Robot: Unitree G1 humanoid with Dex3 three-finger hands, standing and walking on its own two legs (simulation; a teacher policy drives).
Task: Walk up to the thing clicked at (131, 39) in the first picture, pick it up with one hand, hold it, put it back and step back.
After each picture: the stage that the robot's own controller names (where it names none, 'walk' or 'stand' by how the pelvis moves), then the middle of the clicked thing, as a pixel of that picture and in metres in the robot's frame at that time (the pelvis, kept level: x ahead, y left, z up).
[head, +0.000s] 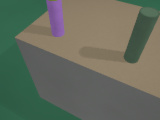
stand; (138, 38) +0.54 -0.21 +0.06
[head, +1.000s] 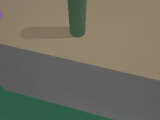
walk; (77, 8) +0.59 +0.07 +0.09
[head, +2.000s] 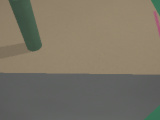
stand; (27, 24) +0.56 +0.25 +0.08
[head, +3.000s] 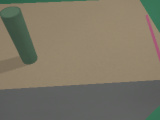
stand; (21, 39) +0.52 +0.26 +0.06
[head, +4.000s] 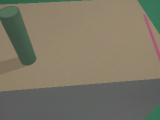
stand; (20, 39) +0.51 +0.26 +0.07
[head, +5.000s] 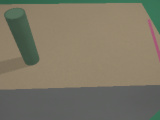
stand; (24, 40) +0.52 +0.25 +0.05
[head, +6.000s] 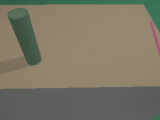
stand; (27, 40) +0.52 +0.25 +0.05
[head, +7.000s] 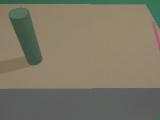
stand; (28, 40) +0.52 +0.24 +0.05
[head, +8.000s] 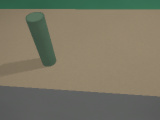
rise first; (43, 42) +0.52 +0.22 +0.06
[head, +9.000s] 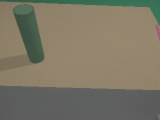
go down; (31, 37) +0.53 +0.21 +0.07
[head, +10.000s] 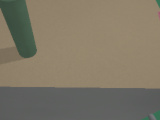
go down; (20, 28) +0.50 +0.21 +0.09
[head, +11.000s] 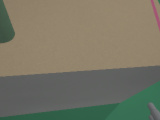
close in; out of the picture +0.51 +0.23 +0.12
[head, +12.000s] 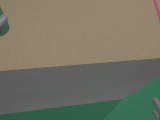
close; out of the picture +0.54 +0.24 +0.14
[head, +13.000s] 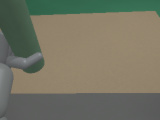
lift; (19, 32) +0.33 +0.16 +0.28
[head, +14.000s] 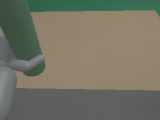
hold; (21, 34) +0.33 +0.17 +0.27
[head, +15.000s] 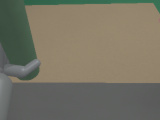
hold; (16, 39) +0.32 +0.17 +0.25
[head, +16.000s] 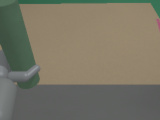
hold; (17, 48) +0.35 +0.19 +0.19
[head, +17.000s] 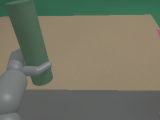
crouch; (32, 45) +0.36 +0.17 +0.21
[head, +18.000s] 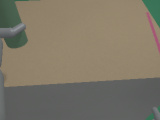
crouch; (3, 6) +0.48 +0.21 +0.24
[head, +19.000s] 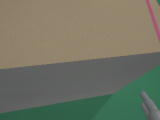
lower; out of the picture +0.55 +0.23 +0.14
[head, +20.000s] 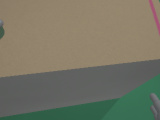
lower; out of the picture +0.53 +0.23 +0.14
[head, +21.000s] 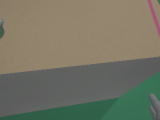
lower; out of the picture +0.53 +0.23 +0.14
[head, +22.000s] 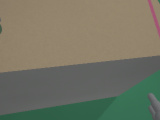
lower; out of the picture +0.54 +0.23 +0.14
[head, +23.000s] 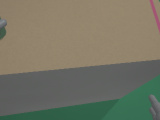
open; out of the picture +0.53 +0.23 +0.13
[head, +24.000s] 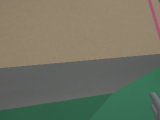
rise; out of the picture +0.53 +0.24 +0.14
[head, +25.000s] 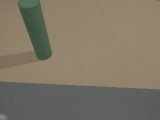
sink last; (37, 32) +0.51 +0.22 +0.10
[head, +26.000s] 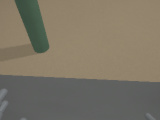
stand; (34, 25) +0.53 +0.22 +0.11
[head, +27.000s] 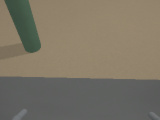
stand; (24, 23) +0.52 +0.24 +0.13
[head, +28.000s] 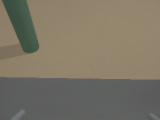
stand; (22, 23) +0.52 +0.24 +0.13
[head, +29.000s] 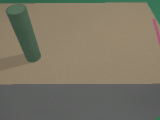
stand; (26, 36) +0.53 +0.25 +0.07
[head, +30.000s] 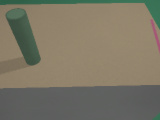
stand; (25, 40) +0.52 +0.25 +0.05
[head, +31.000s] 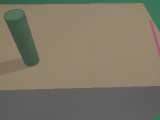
stand; (24, 41) +0.51 +0.25 +0.05
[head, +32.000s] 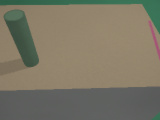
walk; (24, 41) +0.51 +0.26 +0.05
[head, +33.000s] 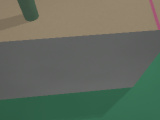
walk; out of the picture +0.69 +0.27 +0.08
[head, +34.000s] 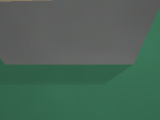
walk; out of the picture +1.05 +0.26 +0.07
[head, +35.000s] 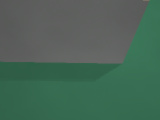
stand; out of the picture +1.15 +0.24 +0.07
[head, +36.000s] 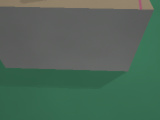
stand; out of the picture +1.13 +0.23 +0.05
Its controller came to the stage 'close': yes
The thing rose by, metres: 0.23
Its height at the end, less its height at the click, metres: +0.00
